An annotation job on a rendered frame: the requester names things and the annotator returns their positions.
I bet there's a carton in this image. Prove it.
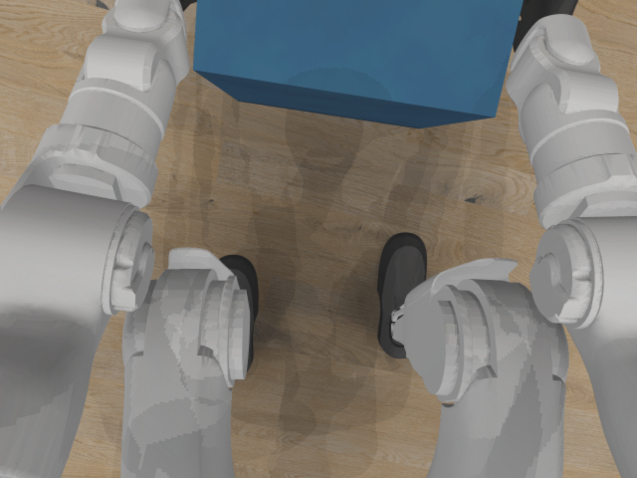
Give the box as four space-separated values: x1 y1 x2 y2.
193 0 524 128

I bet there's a left robot upper arm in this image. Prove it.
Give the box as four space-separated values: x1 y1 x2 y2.
0 184 154 478

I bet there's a robot left forearm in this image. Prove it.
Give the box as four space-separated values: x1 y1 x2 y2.
0 0 190 213

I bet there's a right robot shin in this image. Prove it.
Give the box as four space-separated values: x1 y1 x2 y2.
391 258 569 383

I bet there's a right robot hand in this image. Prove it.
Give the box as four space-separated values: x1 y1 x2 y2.
513 0 578 52

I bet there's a robot right forearm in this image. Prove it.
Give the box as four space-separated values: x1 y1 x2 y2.
506 14 637 230

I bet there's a right robot thigh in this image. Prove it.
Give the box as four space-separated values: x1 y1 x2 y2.
418 279 566 478

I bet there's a right robot upper arm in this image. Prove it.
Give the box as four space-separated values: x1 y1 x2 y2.
530 216 637 478

